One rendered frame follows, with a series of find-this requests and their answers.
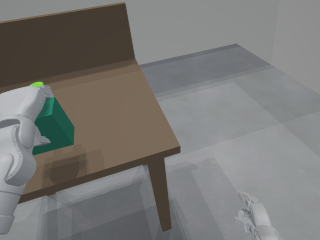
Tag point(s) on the robot right hand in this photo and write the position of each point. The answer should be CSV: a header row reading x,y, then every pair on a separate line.
x,y
246,220

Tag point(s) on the robot left forearm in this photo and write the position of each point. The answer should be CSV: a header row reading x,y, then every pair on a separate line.
x,y
17,164

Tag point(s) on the sponge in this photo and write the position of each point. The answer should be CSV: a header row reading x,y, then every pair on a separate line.
x,y
54,124

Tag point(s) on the table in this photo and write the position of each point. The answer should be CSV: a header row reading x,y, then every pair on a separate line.
x,y
87,58

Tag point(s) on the robot right forearm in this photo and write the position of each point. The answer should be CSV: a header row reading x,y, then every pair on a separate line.
x,y
266,232

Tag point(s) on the robot left hand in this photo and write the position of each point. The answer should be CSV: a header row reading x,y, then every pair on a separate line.
x,y
27,102

